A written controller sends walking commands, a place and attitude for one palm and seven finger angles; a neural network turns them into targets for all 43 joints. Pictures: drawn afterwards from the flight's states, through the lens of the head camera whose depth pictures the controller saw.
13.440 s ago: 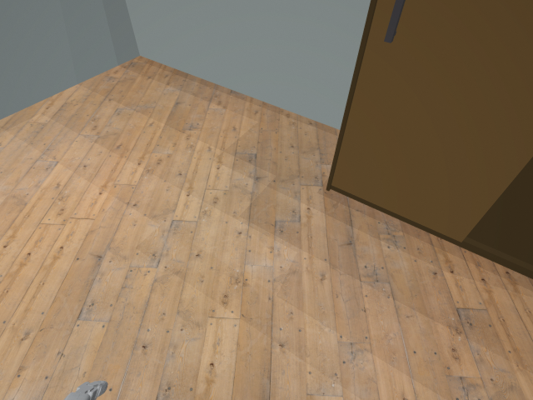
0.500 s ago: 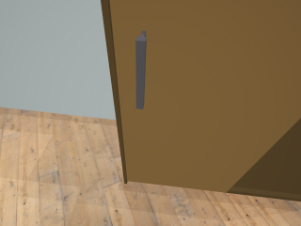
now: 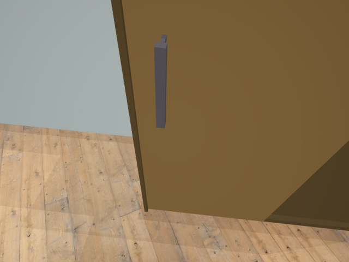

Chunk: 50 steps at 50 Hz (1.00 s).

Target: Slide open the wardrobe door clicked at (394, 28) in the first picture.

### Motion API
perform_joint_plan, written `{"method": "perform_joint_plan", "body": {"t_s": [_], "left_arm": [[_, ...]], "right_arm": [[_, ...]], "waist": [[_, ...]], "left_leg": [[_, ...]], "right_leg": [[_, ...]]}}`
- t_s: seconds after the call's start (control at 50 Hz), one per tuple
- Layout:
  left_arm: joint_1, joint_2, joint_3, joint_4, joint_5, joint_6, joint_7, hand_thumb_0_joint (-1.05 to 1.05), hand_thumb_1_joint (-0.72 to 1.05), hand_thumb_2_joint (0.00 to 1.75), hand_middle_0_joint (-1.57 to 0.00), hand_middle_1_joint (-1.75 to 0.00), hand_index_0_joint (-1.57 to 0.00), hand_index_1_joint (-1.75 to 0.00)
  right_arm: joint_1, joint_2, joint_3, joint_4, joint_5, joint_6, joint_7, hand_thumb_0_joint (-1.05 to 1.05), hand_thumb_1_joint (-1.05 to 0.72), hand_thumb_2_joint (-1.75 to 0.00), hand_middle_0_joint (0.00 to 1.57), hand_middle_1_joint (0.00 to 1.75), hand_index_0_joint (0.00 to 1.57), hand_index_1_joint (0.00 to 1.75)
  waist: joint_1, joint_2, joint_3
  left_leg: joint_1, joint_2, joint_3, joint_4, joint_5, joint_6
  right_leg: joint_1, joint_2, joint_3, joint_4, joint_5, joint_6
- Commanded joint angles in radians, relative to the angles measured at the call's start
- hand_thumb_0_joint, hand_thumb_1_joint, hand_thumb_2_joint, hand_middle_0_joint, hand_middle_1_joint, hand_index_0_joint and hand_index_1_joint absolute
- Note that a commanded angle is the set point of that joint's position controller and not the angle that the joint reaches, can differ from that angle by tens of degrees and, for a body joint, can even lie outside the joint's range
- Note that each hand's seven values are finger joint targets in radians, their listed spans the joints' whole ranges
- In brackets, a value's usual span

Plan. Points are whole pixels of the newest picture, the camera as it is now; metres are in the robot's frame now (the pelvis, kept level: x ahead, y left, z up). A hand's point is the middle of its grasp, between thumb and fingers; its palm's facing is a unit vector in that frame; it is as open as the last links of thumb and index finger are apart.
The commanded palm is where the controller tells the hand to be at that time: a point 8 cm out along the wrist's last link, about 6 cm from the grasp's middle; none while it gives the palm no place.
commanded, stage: look again from close up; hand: left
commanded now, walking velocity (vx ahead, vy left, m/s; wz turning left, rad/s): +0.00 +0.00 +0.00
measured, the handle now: (162, 86) +0.48 +0.07 +0.16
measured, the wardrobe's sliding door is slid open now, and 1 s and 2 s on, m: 0.00 0.00 0.00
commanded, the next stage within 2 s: raise the hand with hooked fingers in 0.88 s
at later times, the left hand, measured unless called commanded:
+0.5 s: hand out of the picture +0.01 +0.16 -0.18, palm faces +0.01 -0.99 -0.16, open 7.4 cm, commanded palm none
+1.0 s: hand out of the picture +0.01 +0.15 -0.18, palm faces +0.01 -0.99 -0.16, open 7.4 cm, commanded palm +0.12 +0.20 -0.07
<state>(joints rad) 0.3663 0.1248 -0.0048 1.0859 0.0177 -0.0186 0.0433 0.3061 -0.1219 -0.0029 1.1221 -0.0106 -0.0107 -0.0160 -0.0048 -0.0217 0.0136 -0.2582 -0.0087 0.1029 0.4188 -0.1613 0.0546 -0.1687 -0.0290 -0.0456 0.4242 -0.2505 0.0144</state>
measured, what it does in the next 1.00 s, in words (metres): stands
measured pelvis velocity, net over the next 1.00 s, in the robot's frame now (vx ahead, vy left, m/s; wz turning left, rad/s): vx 0.03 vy -0.01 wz -0.01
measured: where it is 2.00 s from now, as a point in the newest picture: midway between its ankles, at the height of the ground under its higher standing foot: outside the picture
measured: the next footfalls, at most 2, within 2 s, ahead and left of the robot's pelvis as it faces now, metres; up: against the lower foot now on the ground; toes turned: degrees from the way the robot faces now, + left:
none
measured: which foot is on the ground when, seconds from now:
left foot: down 0.00-1.00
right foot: down 0.00-1.00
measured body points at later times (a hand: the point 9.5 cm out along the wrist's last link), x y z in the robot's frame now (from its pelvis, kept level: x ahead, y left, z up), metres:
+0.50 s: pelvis +0.02 +0.00 +0.00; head +0.02 +0.01 +0.45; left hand +0.01 +0.21 -0.16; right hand +0.01 -0.22 -0.15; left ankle +0.04 +0.08 -0.74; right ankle -0.02 -0.13 -0.74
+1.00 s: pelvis +0.03 -0.01 +0.00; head +0.04 +0.00 +0.45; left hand +0.01 +0.20 -0.16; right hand +0.02 -0.22 -0.16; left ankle +0.04 +0.08 -0.74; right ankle -0.02 -0.13 -0.74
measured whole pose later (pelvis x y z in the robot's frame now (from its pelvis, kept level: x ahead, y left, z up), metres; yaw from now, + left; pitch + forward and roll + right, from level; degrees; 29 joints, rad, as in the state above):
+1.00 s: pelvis +0.03 -0.01 +0.00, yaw -1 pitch +0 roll +0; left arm 0.34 0.13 -0.01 1.11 0.02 -0.02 0.05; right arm 0.29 -0.14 0.01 1.14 -0.01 -0.02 -0.02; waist 0.00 -0.02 0.02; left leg -0.21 0.00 0.11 0.41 -0.20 0.04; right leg -0.11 -0.02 -0.04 0.39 -0.28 0.01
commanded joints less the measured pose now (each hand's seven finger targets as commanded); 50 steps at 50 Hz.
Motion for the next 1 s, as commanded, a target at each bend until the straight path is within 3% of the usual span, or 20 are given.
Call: {"method": "perform_joint_plan", "body": {"t_s": [0.0, 0.1, 0.28, 0.54, 0.62, 0.78, 0.92, 0.94, 0.96, 0.98], "left_arm": [[0.096, 0.071, 0.017, -0.018, 0.003, -0.013, 0.002, 0.00, 0.90, 0.90, -0.20, -0.30, -0.20, -0.30], [0.087, 0.078, 0.016, -0.017, 0.004, -0.010, 0.001, 0.00, 0.90, 0.90, -0.20, -0.30, -0.20, -0.30], [0.071, 0.093, 0.017, -0.018, 0.001, -0.014, 0.002, 0.00, 0.90, 0.90, -0.20, -0.30, -0.20, -0.30], [0.066, 0.090, 0.016, -0.011, 0.002, -0.010, 0.001, 0.00, 0.90, 0.90, -0.20, -0.30, -0.20, -0.30], [0.066, 0.088, 0.015, -0.008, 0.000, -0.007, -0.001, 0.00, 0.90, 0.90, -0.20, -0.30, -0.20, -0.30], [0.071, 0.091, 0.016, -0.005, 0.000, -0.011, 0.000, 0.00, 0.90, 0.90, -0.20, -0.30, -0.20, -0.30], [0.071, 0.088, 0.016, 0.002, 0.000, -0.010, 0.001, 0.00, 0.90, 0.90, -0.20, -0.30, -0.20, -0.30], [0.074, 0.089, 0.016, 0.001, 0.001, -0.010, 0.002, 0.00, 0.90, 0.90, -0.20, -0.30, -0.20, -0.30], [0.084, 0.107, 0.001, 0.021, 0.018, -0.028, 0.036, 0.00, 0.90, 0.90, -0.20, -0.30, -0.20, -0.30], [-0.626, 0.314, 0.069, -1.538, -0.186, -0.213, 0.022, 0.00, 0.88, 0.89, -0.20, -0.32, -0.20, -0.32]], "right_arm": [[0.056, -0.100, -0.020, -0.029, 0.000, -0.020, -0.008, 0.00, -0.90, -0.90, 0.20, 0.30, 0.20, 0.30], [0.046, -0.106, -0.020, -0.027, 0.000, -0.018, -0.008, 0.00, -0.90, -0.90, 0.20, 0.30, 0.20, 0.30], [0.039, -0.109, -0.016, -0.024, 0.000, -0.023, -0.009, 0.00, -0.90, -0.90, 0.20, 0.30, 0.20, 0.30], [0.040, -0.107, -0.013, -0.018, 0.000, -0.023, -0.012, 0.00, -0.90, -0.90, 0.20, 0.30, 0.20, 0.30], [0.039, -0.109, -0.013, -0.016, -0.001, -0.022, -0.012, 0.00, -0.90, -0.90, 0.20, 0.30, 0.20, 0.30], [0.041, -0.107, -0.011, -0.011, 0.000, -0.027, -0.015, 0.00, -0.90, -0.90, 0.20, 0.30, 0.20, 0.30], [0.044, -0.105, -0.010, -0.005, 0.000, -0.027, -0.016, 0.00, -0.90, -0.90, 0.20, 0.30, 0.20, 0.30], [0.044, -0.099, -0.011, -0.006, 0.001, -0.027, -0.017, 0.00, -0.90, -0.90, 0.20, 0.30, 0.20, 0.30], [-0.041, -0.145, -0.005, -0.081, 0.006, -0.032, -0.004, 0.00, -0.90, -0.90, 0.20, 0.30, 0.20, 0.30], [-0.005, -0.328, -0.035, -0.448, 0.045, -0.154, -0.039, 0.00, -0.90, -0.90, 0.20, 0.30, 0.20, 0.30]], "waist": [[0.006, 0.022, 0.048], [0.006, 0.029, 0.077], [0.006, 0.024, 0.046], [0.011, 0.006, 0.073], [0.009, 0.027, 0.075], [0.010, 0.018, 0.034], [0.010, 0.022, 0.055], [0.013, 0.007, 0.062], [0.026, 0.051, 0.100], [-0.128, 0.225, -0.376]], "left_leg": [[0.033, 0.125, -0.150, -0.120, -0.070, -0.018], [0.025, 0.125, -0.150, -0.132, -0.096, -0.020], [0.068, 0.122, -0.127, -0.102, 0.026, -0.019], [0.071, 0.124, -0.128, -0.108, 0.033, -0.019], [0.075, 0.123, -0.130, -0.121, -0.007, -0.021], [0.104, 0.125, -0.121, -0.097, 0.085, -0.018], [0.101, 0.126, -0.118, -0.100, 0.085, -0.018], [0.098, 0.128, -0.118, -0.095, 0.098, -0.017], [0.041, 0.135, -0.106, 0.099, 0.229, -0.043], [0.351, 0.036, -0.122, 0.007, 0.224, -0.046]], "right_leg": [[-0.061, -0.075, 0.080, -0.077, 0.059, -0.048], [-0.069, -0.073, 0.081, -0.084, 0.042, -0.045], [-0.040, -0.081, 0.087, -0.089, 0.102, -0.045], [-0.038, -0.080, 0.082, -0.097, 0.097, -0.041], [-0.048, -0.081, 0.080, -0.098, 0.073, -0.041], [-0.023, -0.084, 0.086, -0.094, 0.124, -0.041], [-0.028, -0.083, 0.085, -0.097, 0.118, -0.040], [-0.027, -0.083, 0.082, -0.098, 0.129, -0.039], [-0.093, -0.108, 0.130, -0.096, 0.301, -0.036], [-0.047, 0.005, -0.005, 0.031, 0.258, -0.041]]}}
